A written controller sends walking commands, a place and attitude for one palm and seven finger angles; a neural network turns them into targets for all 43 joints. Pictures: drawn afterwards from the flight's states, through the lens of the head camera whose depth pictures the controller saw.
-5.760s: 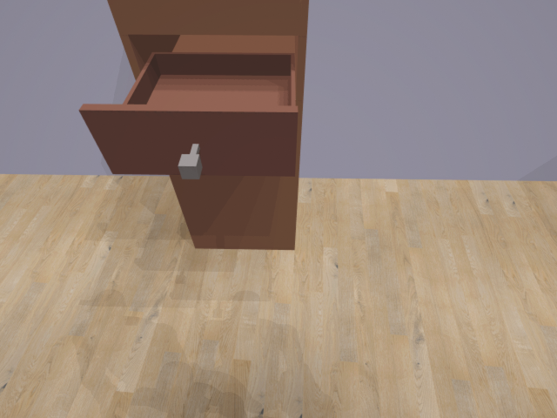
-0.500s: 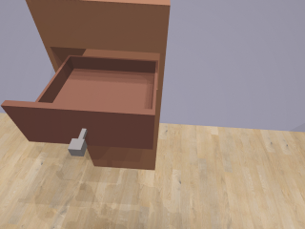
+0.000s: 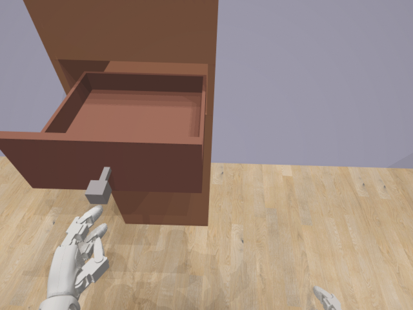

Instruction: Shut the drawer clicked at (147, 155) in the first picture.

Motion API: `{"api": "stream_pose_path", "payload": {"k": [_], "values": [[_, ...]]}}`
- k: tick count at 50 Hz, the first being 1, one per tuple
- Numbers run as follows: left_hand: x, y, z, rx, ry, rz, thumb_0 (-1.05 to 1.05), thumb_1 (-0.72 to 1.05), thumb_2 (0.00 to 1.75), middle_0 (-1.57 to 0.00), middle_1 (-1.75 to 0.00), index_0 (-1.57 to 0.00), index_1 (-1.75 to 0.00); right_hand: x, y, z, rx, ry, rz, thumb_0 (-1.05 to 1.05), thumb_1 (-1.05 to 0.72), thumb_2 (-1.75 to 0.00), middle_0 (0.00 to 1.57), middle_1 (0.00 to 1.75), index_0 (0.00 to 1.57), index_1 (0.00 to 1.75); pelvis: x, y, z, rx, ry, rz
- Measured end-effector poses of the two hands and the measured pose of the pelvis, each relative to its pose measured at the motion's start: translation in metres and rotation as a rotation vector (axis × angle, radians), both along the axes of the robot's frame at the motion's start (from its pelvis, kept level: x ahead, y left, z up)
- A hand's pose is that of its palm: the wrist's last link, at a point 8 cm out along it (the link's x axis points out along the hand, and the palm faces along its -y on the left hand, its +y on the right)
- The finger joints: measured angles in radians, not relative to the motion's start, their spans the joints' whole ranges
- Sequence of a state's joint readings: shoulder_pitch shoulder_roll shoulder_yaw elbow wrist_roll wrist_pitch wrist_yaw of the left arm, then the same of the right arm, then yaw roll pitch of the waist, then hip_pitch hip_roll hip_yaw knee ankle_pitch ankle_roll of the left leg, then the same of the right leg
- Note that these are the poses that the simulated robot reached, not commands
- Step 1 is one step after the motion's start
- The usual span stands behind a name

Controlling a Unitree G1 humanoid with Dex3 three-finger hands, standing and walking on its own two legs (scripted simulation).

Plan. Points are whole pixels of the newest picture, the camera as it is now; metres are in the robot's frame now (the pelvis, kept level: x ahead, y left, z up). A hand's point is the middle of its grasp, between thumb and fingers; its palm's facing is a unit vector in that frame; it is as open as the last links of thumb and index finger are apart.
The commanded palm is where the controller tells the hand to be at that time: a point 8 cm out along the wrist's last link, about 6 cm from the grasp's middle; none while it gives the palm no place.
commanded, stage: raise the hand and make a fist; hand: left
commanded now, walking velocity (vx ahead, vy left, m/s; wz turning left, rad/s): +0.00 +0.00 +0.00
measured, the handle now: (102, 184) +0.34 +0.22 +0.08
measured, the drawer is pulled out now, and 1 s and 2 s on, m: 0.30 0.30 0.30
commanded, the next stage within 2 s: bring the fist close to the handle in 1.68 s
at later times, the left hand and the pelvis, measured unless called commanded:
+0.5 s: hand (91, 276) +0.18 +0.20 +0.05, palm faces -0.02 -1.00 -0.06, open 4.4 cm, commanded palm +0.13 +0.25 +0.06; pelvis -0.02 -0.03 -0.03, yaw +1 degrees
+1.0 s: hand (79, 268) +0.17 +0.19 +0.12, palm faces +0.01 -1.00 -0.09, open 3.1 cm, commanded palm +0.12 +0.24 +0.13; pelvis +0.00 +0.00 -0.01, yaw +2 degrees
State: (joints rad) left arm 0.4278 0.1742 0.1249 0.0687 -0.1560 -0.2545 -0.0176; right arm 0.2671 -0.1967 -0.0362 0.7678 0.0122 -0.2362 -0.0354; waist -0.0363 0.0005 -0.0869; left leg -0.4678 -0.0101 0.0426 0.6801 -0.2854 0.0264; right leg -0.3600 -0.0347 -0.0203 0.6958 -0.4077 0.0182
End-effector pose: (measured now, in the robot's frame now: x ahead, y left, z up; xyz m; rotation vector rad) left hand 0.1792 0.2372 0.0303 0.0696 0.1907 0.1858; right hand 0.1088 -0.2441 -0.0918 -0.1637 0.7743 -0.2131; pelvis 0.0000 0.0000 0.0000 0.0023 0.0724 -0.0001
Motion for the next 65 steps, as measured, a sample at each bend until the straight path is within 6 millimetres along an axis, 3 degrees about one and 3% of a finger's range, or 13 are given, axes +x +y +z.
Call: {"api": "stream_pose_path", "payload": {"k": [1,3,8,11,13,17,24,31,39,50,57,65], "values": [[0.002,-0.003,0.006,-0.005,-0.078,-0.047,0.01,0.91,0.90,-0.28,-0.39,-0.28,-0.40,0.011,-0.004,0.003,-0.002,-0.046,0.008,0.01,-0.91,-0.90,0.20,0.29,0.20,0.30,-0.003,-0.003,-0.005,0.000,0.017,-0.006],[-0.004,-0.003,-0.004,-0.017,-0.126,-0.109,0.01,0.91,0.90,-0.32,-0.43,-0.28,-0.41,0.031,-0.011,0.010,-0.011,-0.132,0.028,0.01,-0.91,-0.90,0.20,0.29,0.20,0.30,-0.010,-0.009,-0.016,-0.002,0.045,-0.012],[-0.057,0.003,-0.032,-0.032,-0.085,-0.164,0.01,0.91,0.90,-0.41,-0.53,-0.36,-0.51,0.069,-0.026,0.026,-0.073,-0.290,0.101,0.01,-0.91,-0.90,0.20,0.29,0.20,0.30,-0.023,-0.021,-0.039,-0.015,0.071,-0.001],[-0.082,0.011,-0.028,-0.024,-0.122,-0.087,0.02,0.90,0.90,-0.47,-0.59,-0.44,-0.58,0.081,-0.026,0.028,-0.108,-0.328,0.147,0.01,-0.91,-0.90,0.20,0.29,0.20,0.30,-0.027,-0.026,-0.046,-0.034,0.065,0.024],[-0.088,0.014,-0.020,-0.006,-0.173,-0.055,0.02,0.90,0.90,-0.51,-0.63,-0.49,-0.62,0.084,-0.023,0.025,-0.117,-0.328,0.176,0.01,-0.91,-0.90,0.20,0.29,0.20,0.30,-0.030,-0.028,-0.049,-0.046,0.060,0.041],[-0.071,0.010,-0.006,0.008,-0.236,-0.113,0.02,0.90,0.90,-0.59,-0.72,-0.58,-0.72,0.076,-0.011,0.013,-0.095,-0.291,0.206,0.01,-0.91,-0.90,0.20,0.29,0.20,0.30,-0.033,-0.031,-0.049,-0.061,0.048,0.058],[-0.025,0.010,0.016,-0.011,-0.147,-0.219,0.02,0.90,0.90,-0.73,-0.87,-0.73,-0.87,0.040,0.002,0.002,-0.003,-0.204,0.120,0.01,-0.91,-0.90,0.20,0.30,0.20,0.30,-0.025,-0.028,-0.032,-0.049,0.030,0.030],[-0.025,0.022,0.039,0.000,-0.129,-0.162,0.02,0.90,0.90,-0.86,-1.02,-0.86,-1.02,0.020,-0.002,0.003,0.005,-0.149,0.052,0.01,-0.91,-0.90,0.20,0.30,0.20,0.30,-0.010,-0.016,-0.019,-0.035,0.028,0.009],[-0.039,0.012,0.051,-0.004,-0.158,-0.178,0.02,0.90,0.90,-1.02,-1.20,-1.02,-1.20,0.046,0.002,0.021,-0.039,-0.216,0.102,0.01,-0.91,-0.90,0.20,0.29,0.20,0.30,-0.004,-0.003,-0.016,-0.038,0.016,0.022],[-0.035,0.002,0.091,0.026,-0.244,-0.191,0.02,0.90,0.90,-1.25,-1.43,-1.25,-1.44,0.096,0.046,0.054,0.033,-0.392,0.215,0.01,-0.91,-0.90,0.20,0.29,0.20,0.30,0.000,0.002,-0.008,-0.038,-0.033,0.030],[-0.040,0.004,0.111,0.054,-0.239,-0.169,0.02,0.90,0.90,-1.35,-1.55,-1.35,-1.55,0.100,0.058,0.062,0.070,-0.411,0.253,0.01,-0.91,-0.90,0.20,0.30,0.20,0.30,0.000,-0.003,-0.002,-0.033,-0.067,0.032],[-0.043,0.005,0.135,0.086,-0.270,-0.165,0.02,0.90,0.90,-1.39,-1.59,-1.39,-1.59,0.089,0.041,0.058,0.059,-0.389,0.247,0.01,-0.90,-0.90,0.20,0.30,0.20,0.30,-0.002,-0.012,0.003,-0.027,-0.097,0.038]]}}
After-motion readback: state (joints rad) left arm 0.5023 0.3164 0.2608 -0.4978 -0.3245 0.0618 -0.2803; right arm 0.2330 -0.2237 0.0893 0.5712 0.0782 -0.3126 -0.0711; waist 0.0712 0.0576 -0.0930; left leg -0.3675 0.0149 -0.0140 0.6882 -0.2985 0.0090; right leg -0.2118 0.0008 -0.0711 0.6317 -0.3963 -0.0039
